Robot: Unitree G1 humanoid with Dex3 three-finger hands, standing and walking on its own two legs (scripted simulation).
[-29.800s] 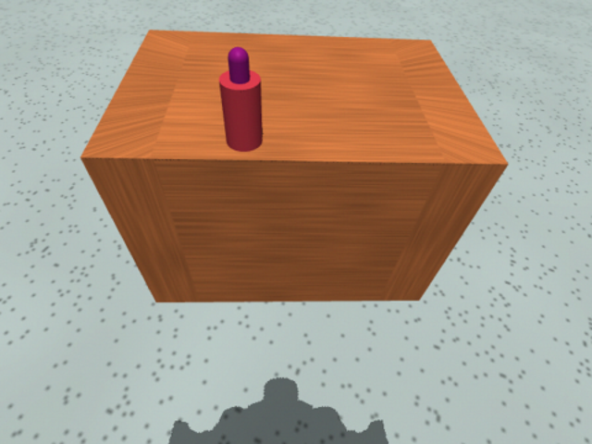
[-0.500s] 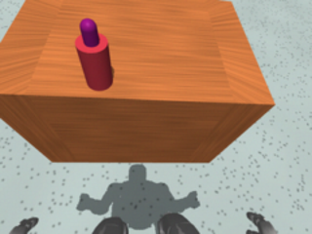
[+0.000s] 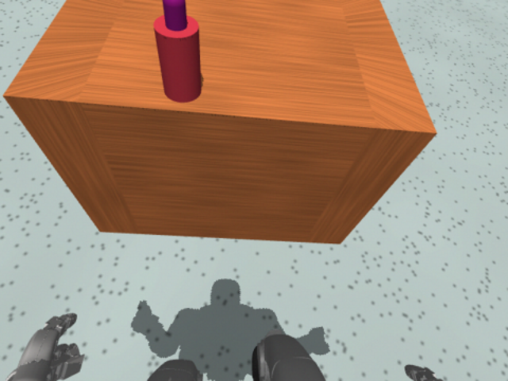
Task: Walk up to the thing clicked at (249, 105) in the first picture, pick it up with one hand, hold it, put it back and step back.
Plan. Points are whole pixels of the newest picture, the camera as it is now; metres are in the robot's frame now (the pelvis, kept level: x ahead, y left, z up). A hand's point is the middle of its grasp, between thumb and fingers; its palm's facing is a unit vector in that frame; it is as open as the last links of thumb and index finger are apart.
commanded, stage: step back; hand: left
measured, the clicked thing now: (178, 47) +0.72 +0.16 +0.06
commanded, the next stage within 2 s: stand in 1.96 s
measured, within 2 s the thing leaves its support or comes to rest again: neither
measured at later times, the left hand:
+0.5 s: hand out of the picture -0.09 +0.20 -0.12, palm faces -0.04 -0.91 -0.41, open 7.4 cm
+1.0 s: hand out of the picture -0.24 +0.17 -0.14, palm faces +0.02 -0.93 -0.36, open 7.4 cm
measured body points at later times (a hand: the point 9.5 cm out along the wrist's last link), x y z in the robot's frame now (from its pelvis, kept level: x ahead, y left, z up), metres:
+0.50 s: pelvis -0.16 -0.07 +0.01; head -0.12 -0.09 +0.46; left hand -0.09 +0.25 -0.10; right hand -0.04 -0.39 -0.11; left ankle -0.10 +0.10 -0.65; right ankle -0.16 -0.18 -0.72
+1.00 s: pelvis -0.32 -0.10 +0.01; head -0.29 -0.09 +0.46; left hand -0.24 +0.21 -0.12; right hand -0.20 -0.41 -0.09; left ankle -0.25 +0.03 -0.72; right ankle -0.36 -0.24 -0.69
